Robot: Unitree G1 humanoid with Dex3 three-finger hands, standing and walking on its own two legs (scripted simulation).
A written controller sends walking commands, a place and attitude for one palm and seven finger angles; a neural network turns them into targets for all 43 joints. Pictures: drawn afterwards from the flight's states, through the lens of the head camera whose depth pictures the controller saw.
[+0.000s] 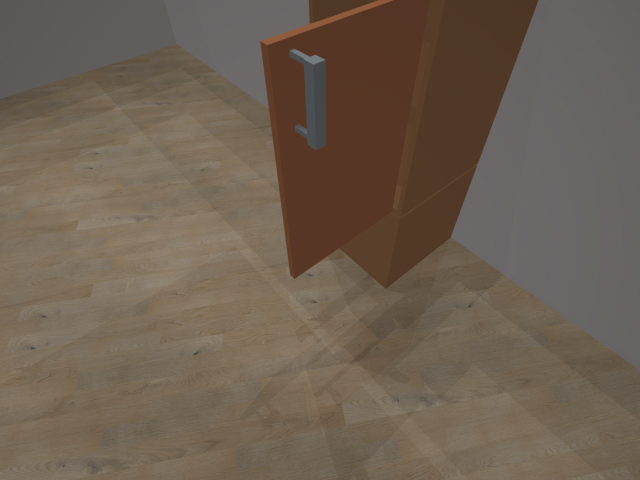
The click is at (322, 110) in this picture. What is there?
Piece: cupboard door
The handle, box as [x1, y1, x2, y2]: [289, 49, 325, 149]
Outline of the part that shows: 289,50 289,55 304,65 307,120 306,129 298,124 295,126 295,130 307,139 308,144 310,146 317,149 325,144 325,60 316,55 309,57 295,49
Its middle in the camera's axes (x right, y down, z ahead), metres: -0.02 -0.22 +0.63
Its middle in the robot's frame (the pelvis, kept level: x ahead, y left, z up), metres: +0.64 +0.05 +0.14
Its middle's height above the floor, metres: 0.93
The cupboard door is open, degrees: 90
